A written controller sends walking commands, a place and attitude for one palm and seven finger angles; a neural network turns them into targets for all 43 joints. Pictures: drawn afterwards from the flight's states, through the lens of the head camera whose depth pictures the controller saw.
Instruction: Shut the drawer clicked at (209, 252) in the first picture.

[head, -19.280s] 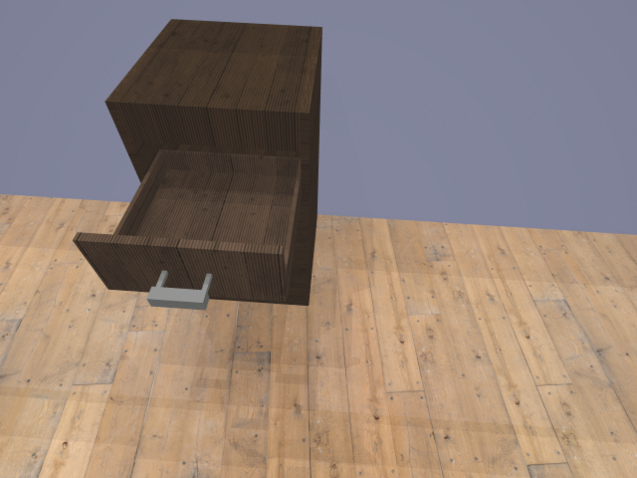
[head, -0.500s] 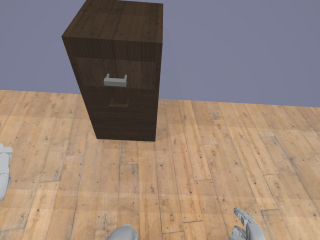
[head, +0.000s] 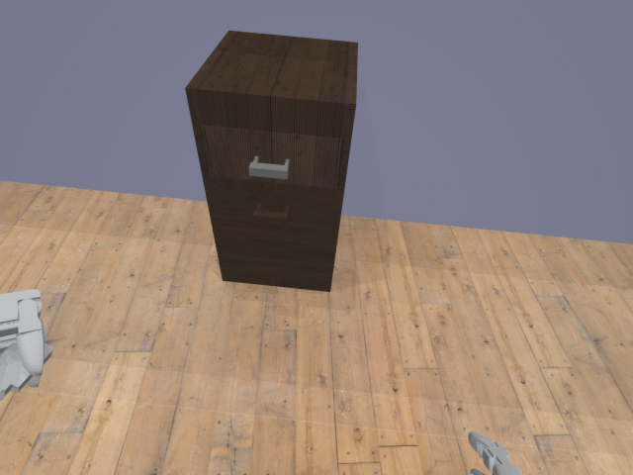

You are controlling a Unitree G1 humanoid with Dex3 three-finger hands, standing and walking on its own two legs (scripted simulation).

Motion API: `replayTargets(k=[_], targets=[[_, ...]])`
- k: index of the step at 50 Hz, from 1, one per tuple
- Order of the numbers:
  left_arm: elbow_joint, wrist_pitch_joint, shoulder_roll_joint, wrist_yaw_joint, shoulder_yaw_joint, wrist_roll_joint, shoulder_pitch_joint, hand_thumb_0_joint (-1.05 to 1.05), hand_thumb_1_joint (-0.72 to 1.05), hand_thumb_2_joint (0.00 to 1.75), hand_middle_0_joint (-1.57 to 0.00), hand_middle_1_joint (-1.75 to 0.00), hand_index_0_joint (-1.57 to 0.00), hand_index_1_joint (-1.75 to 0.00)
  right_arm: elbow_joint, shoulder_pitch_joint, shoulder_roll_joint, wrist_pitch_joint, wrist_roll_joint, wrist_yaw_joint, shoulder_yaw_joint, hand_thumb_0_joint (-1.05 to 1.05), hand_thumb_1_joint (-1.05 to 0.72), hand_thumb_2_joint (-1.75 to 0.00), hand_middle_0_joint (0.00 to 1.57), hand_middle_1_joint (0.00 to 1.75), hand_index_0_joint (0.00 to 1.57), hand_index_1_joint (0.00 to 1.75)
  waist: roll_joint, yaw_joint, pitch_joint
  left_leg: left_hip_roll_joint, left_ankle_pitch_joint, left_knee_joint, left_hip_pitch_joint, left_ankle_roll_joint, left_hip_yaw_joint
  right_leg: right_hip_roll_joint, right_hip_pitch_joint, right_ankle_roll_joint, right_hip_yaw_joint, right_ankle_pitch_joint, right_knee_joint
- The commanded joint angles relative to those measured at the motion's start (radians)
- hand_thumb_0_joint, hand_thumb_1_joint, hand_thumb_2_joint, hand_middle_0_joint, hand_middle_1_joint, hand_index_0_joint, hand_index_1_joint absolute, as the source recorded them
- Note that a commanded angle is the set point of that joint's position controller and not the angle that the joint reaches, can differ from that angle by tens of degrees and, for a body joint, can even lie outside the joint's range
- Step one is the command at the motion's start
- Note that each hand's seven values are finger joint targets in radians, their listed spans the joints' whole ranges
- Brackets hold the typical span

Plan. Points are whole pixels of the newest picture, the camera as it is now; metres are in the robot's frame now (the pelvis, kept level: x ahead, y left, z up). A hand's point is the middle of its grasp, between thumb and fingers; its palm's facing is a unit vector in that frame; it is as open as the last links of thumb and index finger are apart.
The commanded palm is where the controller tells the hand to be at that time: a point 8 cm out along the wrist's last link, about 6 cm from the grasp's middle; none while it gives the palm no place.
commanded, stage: stop stepping back and stand still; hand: left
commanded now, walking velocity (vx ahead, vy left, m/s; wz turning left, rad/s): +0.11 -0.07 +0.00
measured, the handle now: (270, 165) +0.93 +0.19 -0.16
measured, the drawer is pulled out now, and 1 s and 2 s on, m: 0.00 0.00 0.00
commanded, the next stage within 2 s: let the arm hang, fingers relaxed in 0.94 s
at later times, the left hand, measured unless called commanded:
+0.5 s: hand (72, 332) +0.21 +0.26 +0.15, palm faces +0.35 -0.82 -0.46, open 3.2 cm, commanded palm +0.15 +0.29 +0.18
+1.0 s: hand (94, 304) +0.23 +0.24 +0.15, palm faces +0.31 -0.82 -0.48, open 3.2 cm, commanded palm +0.18 +0.29 +0.18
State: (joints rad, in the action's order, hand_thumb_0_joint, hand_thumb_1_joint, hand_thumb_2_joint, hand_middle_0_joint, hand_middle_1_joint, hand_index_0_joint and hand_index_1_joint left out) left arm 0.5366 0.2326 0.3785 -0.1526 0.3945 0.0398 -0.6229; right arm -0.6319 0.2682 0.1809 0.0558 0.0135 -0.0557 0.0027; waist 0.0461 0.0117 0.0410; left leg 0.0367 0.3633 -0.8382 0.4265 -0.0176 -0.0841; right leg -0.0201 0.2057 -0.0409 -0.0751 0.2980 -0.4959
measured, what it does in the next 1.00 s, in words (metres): steps on the spot: left foot, then right foot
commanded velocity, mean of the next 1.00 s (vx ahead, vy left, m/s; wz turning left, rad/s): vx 0.00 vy -0.02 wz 0.00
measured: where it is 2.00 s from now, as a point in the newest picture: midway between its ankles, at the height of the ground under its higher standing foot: outside the picture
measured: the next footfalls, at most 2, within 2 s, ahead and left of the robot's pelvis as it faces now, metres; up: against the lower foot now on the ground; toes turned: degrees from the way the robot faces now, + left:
left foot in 0.06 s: +0.08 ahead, +0.12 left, +0.00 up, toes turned +3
right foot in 0.30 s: +0.08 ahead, -0.10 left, +0.00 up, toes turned -5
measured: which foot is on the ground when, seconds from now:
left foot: up 0.00-0.04, down 0.06-1.00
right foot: down 0.00-0.06, up 0.08-0.28, down 0.30-1.00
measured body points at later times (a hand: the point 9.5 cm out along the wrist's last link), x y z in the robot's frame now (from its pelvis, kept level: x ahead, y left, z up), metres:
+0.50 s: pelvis +0.01 +0.01 -0.01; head +0.03 +0.03 +0.44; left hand +0.18 +0.30 +0.17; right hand +0.16 -0.23 -0.10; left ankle +0.04 +0.12 -0.74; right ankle +0.04 -0.09 -0.74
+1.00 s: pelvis +0.04 +0.01 +0.00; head +0.06 +0.01 +0.45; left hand +0.21 +0.29 +0.18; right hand +0.21 -0.22 -0.08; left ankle +0.04 +0.12 -0.74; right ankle +0.04 -0.09 -0.74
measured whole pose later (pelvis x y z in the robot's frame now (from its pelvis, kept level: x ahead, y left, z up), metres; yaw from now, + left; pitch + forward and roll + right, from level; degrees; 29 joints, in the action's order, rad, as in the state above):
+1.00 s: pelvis +0.04 +0.01 +0.00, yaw -1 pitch +0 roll -1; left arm 0.57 0.20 0.38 -0.14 0.35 0.03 -0.65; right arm -0.59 0.18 0.19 0.07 0.01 -0.08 0.00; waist -0.01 0.00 -0.05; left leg 0.02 0.26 -0.47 0.20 -0.02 -0.07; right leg 0.00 0.21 -0.02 -0.07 0.22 -0.43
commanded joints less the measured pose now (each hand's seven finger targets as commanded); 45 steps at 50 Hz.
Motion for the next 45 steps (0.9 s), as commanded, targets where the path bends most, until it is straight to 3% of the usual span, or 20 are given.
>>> replayTargets(k=[1, 2, 3, 4, 5, 6, 8, 10, 12, 14, 15, 16, 17, 20, 22, 24, 26, 28, 33, 45], targets=[[0.252, 0.030, 0.115, -0.014, -0.020, -0.005, 0.172, 0.00, 0.90, 0.90, -1.40, -1.60, -1.40, -1.60, 0.174, -0.148, 0.134, 0.095, -0.015, -0.046, -0.045, 0.00, -0.90, -0.90, 0.20, 0.30, 0.20, 0.30, -0.044, -0.046, -0.058, 0.014, -0.016, 0.346, -0.316, -0.021, -0.008, -0.145, 0.265, -0.068, 0.111, 0.317, 0.109], [0.311, 0.040, 0.137, -0.018, -0.001, -0.008, 0.178, 0.00, 0.90, 0.90, -1.40, -1.60, -1.40, -1.60, 0.177, -0.134, 0.156, 0.109, -0.020, -0.049, -0.045, 0.00, -0.90, -0.90, 0.20, 0.30, 0.20, 0.30, -0.192, -0.043, -0.052, 0.109, 0.128, 0.489, -0.346, -0.066, 0.175, -0.078, 0.305, -0.029, 0.093, 0.267, -0.068], [0.391, 0.056, 0.144, -0.025, 0.013, -0.017, 0.192, 0.00, 0.90, 0.90, -1.40, -1.60, -1.40, -1.60, 0.187, -0.124, 0.156, 0.118, -0.019, -0.042, -0.038, 0.00, -0.90, -0.90, 0.20, 0.30, 0.20, 0.30, -0.387, -0.043, -0.029, 0.279, 0.200, 0.604, -0.399, -0.137, 0.463, 0.006, 0.391, 0.020, 0.020, 0.244, -0.286], [0.449, 0.068, 0.181, -0.029, 0.038, -0.031, 0.213, 0.00, 0.90, 0.90, -1.40, -1.60, -1.40, -1.60, 0.188, -0.113, 0.131, 0.128, -0.028, -0.034, -0.030, 0.00, -0.90, -0.90, 0.20, 0.30, 0.20, 0.30, -0.357, -0.042, -0.031, 0.343, 0.079, 0.649, -0.373, -0.195, 0.563, 0.024, 0.412, 0.029, 0.054, 0.247, -0.457], [0.453, 0.072, 0.227, -0.029, 0.090, -0.028, 0.188, 0.00, 0.90, 0.90, -1.40, -1.60, -1.40, -1.60, 0.178, -0.109, 0.118, 0.139, -0.025, -0.027, -0.036, 0.00, -0.90, -0.90, 0.20, 0.30, 0.20, 0.30, -0.238, -0.029, -0.012, 0.321, -0.098, 0.616, -0.370, -0.187, 0.481, 0.009, 0.399, 0.036, 0.073, 0.203, -0.511], [0.480, 0.070, 0.279, -0.024, 0.139, -0.018, 0.154, 0.00, 0.90, 0.90, -1.40, -1.60, -1.40, -1.60, 0.159, -0.111, 0.114, 0.156, -0.030, -0.019, -0.034, 0.00, -0.90, -0.90, 0.20, 0.30, 0.20, 0.30, -0.255, -0.021, 0.025, 0.311, -0.121, 0.598, -0.327, -0.174, 0.454, -0.018, 0.365, 0.040, 0.093, 0.209, -0.535], [0.439, 0.046, 0.218, -0.023, 0.132, -0.010, 0.010, 0.00, 0.90, 0.90, -1.40, -1.60, -1.40, -1.60, 0.155, -0.114, 0.104, 0.158, -0.021, 0.005, -0.029, 0.00, -0.90, -0.90, 0.20, 0.30, 0.20, 0.30, -0.282, -0.008, 0.029, 0.263, -0.304, 0.531, -0.264, -0.140, 0.284, -0.031, 0.250, 0.045, 0.068, 0.158, -0.385], [0.374, 0.034, 0.195, -0.024, 0.138, 0.001, -0.078, 0.00, 0.90, 0.90, -1.40, -1.60, -1.40, -1.60, 0.155, -0.116, 0.105, 0.148, -0.013, 0.015, -0.028, 0.00, -0.90, -0.90, 0.20, 0.30, 0.20, 0.30, -0.316, -0.008, 0.031, 0.227, -0.295, 0.489, -0.173, -0.095, 0.159, -0.007, 0.103, 0.047, 0.017, 0.096, -0.215], [0.299, 0.027, 0.171, -0.016, 0.135, 0.007, -0.105, 0.00, 0.90, 0.90, -1.40, -1.60, -1.40, -1.60, 0.171, -0.116, 0.123, 0.127, -0.009, 0.018, -0.033, 0.00, -0.90, -0.90, 0.20, 0.30, 0.20, 0.30, -0.226, -0.011, 0.014, 0.194, -0.150, 0.436, -0.045, -0.061, 0.105, 0.023, -0.059, 0.051, -0.021, 0.015, -0.065], [0.222, 0.026, 0.171, -0.012, 0.139, 0.007, -0.063, 0.00, 0.90, 0.90, -1.40, -1.60, -1.40, -1.60, 0.179, -0.130, 0.120, 0.100, -0.008, 0.015, -0.040, 0.00, -0.90, -0.90, 0.20, 0.30, 0.20, 0.30, -0.049, -0.023, -0.051, 0.097, 0.092, 0.326, 0.058, -0.017, 0.044, -0.034, -0.081, 0.014, 0.123, 0.049, 0.099], [0.204, 0.019, 0.184, -0.012, 0.144, 0.010, -0.040, 0.00, 0.90, 0.90, -1.40, -1.60, -1.40, -1.60, 0.185, -0.136, 0.118, 0.088, -0.009, 0.011, -0.044, 0.00, -0.90, -0.90, 0.20, 0.30, 0.20, 0.30, 0.079, -0.032, -0.075, 0.027, 0.130, 0.192, 0.054, 0.005, 0.016, -0.135, 0.017, -0.036, 0.312, 0.170, 0.221], [0.170, 0.007, 0.180, -0.017, 0.139, 0.016, -0.034, 0.00, 0.90, 0.90, -1.40, -1.60, -1.40, -1.60, 0.179, -0.133, 0.110, 0.080, -0.011, 0.007, -0.039, 0.00, -0.90, -0.90, 0.20, 0.30, 0.20, 0.30, 0.128, -0.039, -0.089, 0.004, 0.074, 0.109, 0.038, 0.014, 0.022, -0.234, 0.070, -0.083, 0.431, 0.151, 0.292], [0.174, 0.005, 0.185, -0.016, 0.135, 0.014, 0.017, 0.00, 0.90, 0.90, -1.40, -1.60, -1.40, -1.60, 0.157, -0.118, 0.108, 0.079, -0.008, 0.010, -0.040, 0.00, -0.90, -0.90, 0.20, 0.30, 0.20, 0.30, 0.138, -0.037, -0.052, 0.004, 0.060, 0.084, -0.020, 0.014, 0.036, -0.250, 0.091, -0.091, 0.424, 0.193, 0.306], [0.194, 0.004, 0.169, -0.017, 0.117, 0.006, -0.022, 0.00, 0.90, 0.90, -1.40, -1.60, -1.40, -1.60, 0.151, -0.124, 0.111, 0.068, -0.002, 0.000, -0.038, 0.00, -0.90, -0.90, 0.20, 0.30, 0.20, 0.30, 0.134, -0.036, -0.003, 0.012, -0.026, 0.219, -0.099, -0.002, 0.056, -0.199, 0.031, -0.066, 0.277, 0.050, 0.221], [0.257, 0.016, 0.161, -0.014, 0.096, 0.004, -0.007, 0.00, 0.90, 0.90, -1.40, -1.60, -1.40, -1.60, 0.159, -0.151, 0.120, 0.076, -0.005, -0.012, -0.035, 0.00, -0.90, -0.90, 0.20, 0.30, 0.20, 0.30, 0.013, -0.034, 0.007, 0.032, -0.131, 0.406, -0.195, -0.017, 0.091, -0.129, 0.030, -0.017, 0.170, -0.027, 0.112], [0.336, 0.035, 0.168, -0.014, 0.090, -0.004, -0.009, 0.00, 0.90, 0.90, -1.40, -1.60, -1.40, -1.60, 0.175, -0.162, 0.143, 0.086, -0.011, -0.022, -0.039, 0.00, -0.90, -0.90, 0.20, 0.30, 0.20, 0.30, -0.167, -0.012, 0.028, 0.139, -0.220, 0.503, -0.209, -0.058, 0.232, -0.038, 0.015, 0.037, 0.099, -0.080, 0.001], [0.362, 0.038, 0.174, -0.011, 0.091, -0.018, 0.007, 0.00, 0.90, 0.90, -1.40, -1.60, -1.40, -1.60, 0.176, -0.175, 0.125, 0.095, -0.015, -0.024, -0.027, 0.00, -0.90, -0.90, 0.20, 0.30, 0.20, 0.30, -0.292, -0.004, -0.014, 0.165, -0.120, 0.588, -0.135, -0.062, 0.266, -0.013, 0.003, 0.048, 0.063, -0.028, -0.040], [0.358, 0.048, 0.173, -0.016, 0.085, -0.028, 0.017, 0.00, 0.90, 0.90, -1.40, -1.60, -1.40, -1.60, 0.169, -0.160, 0.123, 0.110, -0.015, -0.026, -0.027, 0.00, -0.90, -0.90, 0.20, 0.30, 0.20, 0.30, -0.274, -0.002, -0.034, 0.155, -0.188, 0.560, -0.122, -0.055, 0.230, -0.013, -0.026, 0.045, 0.053, -0.066, -0.008], [0.229, 0.045, 0.156, -0.016, 0.101, -0.005, -0.048, 0.00, 0.90, 0.90, -1.40, -1.60, -1.40, -1.60, 0.163, -0.135, 0.128, 0.104, -0.005, -0.022, -0.045, 0.00, -0.90, -0.90, 0.20, 0.30, 0.20, 0.30, -0.080, -0.017, 0.050, 0.064, -0.314, 0.414, -0.184, -0.005, 0.120, -0.061, -0.107, 0.022, 0.137, -0.334, 0.083], [0.254, 0.027, 0.151, -0.009, 0.077, 0.002, -0.026, 0.00, 0.90, 0.90, -1.40, -1.60, -1.40, -1.60, 0.191, -0.167, 0.130, 0.067, -0.005, -0.027, -0.040, 0.00, -0.90, -0.90, 0.20, 0.30, 0.20, 0.30, -0.083, -0.016, 0.048, 0.059, -0.328, 0.454, -0.221, -0.011, 0.116, -0.048, -0.092, 0.031, 0.119, -0.321, 0.095]])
